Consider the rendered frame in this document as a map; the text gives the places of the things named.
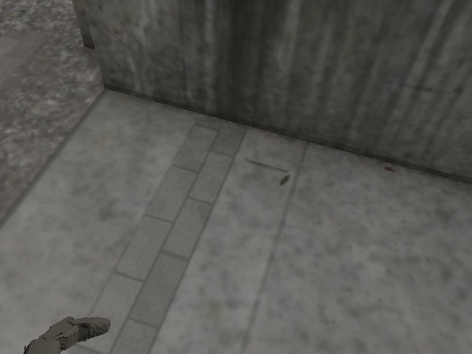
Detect robot left hand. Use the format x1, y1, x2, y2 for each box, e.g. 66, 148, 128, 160
24, 316, 111, 354

